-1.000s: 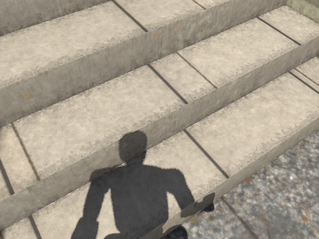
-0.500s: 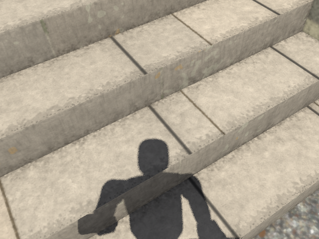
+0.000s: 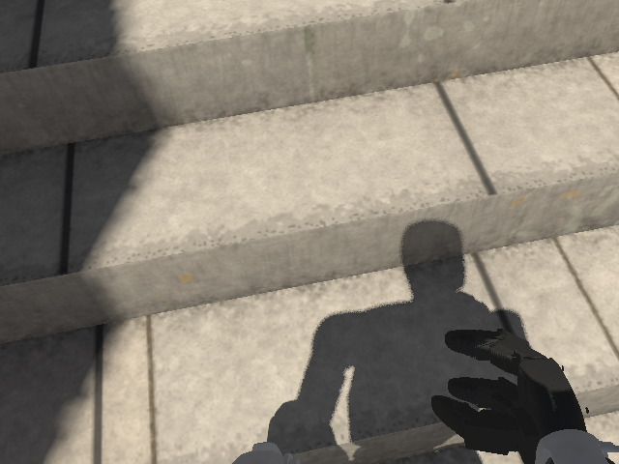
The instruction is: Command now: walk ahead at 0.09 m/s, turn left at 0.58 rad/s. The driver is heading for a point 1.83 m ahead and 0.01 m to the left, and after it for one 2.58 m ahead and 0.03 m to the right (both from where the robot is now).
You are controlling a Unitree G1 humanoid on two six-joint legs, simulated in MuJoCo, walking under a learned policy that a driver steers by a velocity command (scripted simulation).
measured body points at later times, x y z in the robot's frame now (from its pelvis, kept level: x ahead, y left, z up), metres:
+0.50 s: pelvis +0.14 +0.02 +0.14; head +0.16 +0.04 +0.59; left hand +0.26 +0.30 +0.03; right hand +0.31 -0.19 +0.04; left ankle +0.14 +0.08 -0.59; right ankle +0.20 -0.15 -0.38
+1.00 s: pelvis +0.21 -0.04 +0.14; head +0.22 -0.03 +0.59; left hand +0.36 +0.18 +0.05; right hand +0.33 -0.26 +0.01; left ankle +0.14 +0.08 -0.59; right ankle +0.23 -0.14 -0.59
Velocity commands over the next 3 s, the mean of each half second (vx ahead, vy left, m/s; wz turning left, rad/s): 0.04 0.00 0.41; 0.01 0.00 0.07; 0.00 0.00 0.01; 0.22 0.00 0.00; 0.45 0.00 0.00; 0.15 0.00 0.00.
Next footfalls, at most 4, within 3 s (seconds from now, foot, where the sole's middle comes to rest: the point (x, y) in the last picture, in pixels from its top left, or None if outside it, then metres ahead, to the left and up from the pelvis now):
0.62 right None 0.27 -0.14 -0.62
2.20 right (374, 360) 0.51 -0.03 -0.46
2.68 left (209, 185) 0.75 0.25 -0.29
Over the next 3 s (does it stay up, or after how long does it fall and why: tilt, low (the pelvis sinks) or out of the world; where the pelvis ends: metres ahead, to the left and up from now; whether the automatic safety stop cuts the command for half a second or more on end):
stays up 0.66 0.14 0.46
